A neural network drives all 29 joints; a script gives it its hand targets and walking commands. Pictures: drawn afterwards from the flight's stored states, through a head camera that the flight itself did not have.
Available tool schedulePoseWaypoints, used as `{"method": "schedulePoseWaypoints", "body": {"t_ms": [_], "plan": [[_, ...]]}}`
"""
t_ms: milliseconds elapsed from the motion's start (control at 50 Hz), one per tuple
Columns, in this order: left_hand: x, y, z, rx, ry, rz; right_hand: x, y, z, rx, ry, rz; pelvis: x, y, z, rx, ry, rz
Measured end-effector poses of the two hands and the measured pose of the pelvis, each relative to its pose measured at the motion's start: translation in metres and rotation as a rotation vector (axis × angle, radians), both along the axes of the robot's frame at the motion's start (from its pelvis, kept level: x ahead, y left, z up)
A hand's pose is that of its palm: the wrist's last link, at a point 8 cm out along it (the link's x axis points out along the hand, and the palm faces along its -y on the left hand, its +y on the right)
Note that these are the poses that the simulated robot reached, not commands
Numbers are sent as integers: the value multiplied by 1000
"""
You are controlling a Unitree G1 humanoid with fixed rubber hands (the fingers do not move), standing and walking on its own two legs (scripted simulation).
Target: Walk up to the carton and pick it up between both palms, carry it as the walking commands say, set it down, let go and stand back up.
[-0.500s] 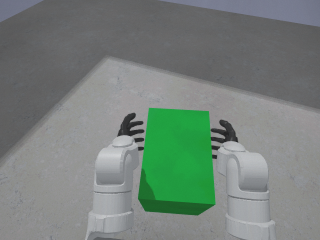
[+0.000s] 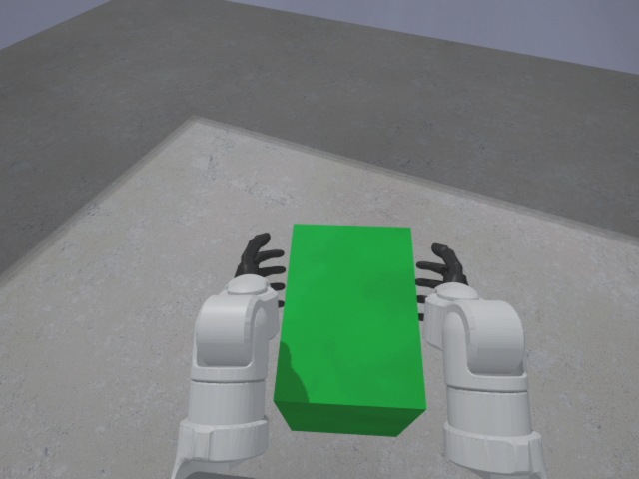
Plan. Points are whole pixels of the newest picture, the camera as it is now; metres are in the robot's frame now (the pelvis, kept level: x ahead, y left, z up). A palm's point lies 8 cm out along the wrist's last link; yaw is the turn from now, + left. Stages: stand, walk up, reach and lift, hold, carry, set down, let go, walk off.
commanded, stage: carry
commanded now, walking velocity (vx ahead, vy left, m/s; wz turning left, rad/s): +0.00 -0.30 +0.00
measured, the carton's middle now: (347, 335) +0.33 -0.01 -0.01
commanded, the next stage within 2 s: none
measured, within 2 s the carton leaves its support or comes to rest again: neither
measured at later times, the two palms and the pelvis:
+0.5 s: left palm (435, 346) +0.26 -0.09 +0.09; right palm out of the picture +0.25 -0.32 +0.09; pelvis -0.07 -0.20 +0.00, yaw +1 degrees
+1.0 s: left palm out of the picture +0.20 -0.30 +0.09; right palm out of the picture +0.19 -0.53 +0.09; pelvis -0.13 -0.41 +0.01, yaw +2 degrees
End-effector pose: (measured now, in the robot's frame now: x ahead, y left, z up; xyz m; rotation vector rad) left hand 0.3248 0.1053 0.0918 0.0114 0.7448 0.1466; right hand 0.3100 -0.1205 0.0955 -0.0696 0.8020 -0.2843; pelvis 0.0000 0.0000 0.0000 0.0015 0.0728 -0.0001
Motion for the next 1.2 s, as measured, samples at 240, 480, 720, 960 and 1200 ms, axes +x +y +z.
{"method": "schedulePoseWaypoints", "body": {"t_ms": [240,480,720,960,1200], "plan": [[-32,-90,12,50,13,113,-16,-89,-5,53,13,84,-29,-108,3,-28,3,-6],[-61,-196,1,26,26,-3,-61,-195,-2,25,16,-24,-65,-192,3,-4,-4,17],[-100,-270,11,31,44,134,-76,-269,3,32,34,103,-91,-297,12,-28,-3,11],[-120,-398,1,40,61,3,-119,-398,-8,47,43,-16,-122,-395,9,14,-6,35],[-160,-464,5,20,84,118,-133,-463,5,6,65,99,-145,-493,17,-25,-12,26]]}}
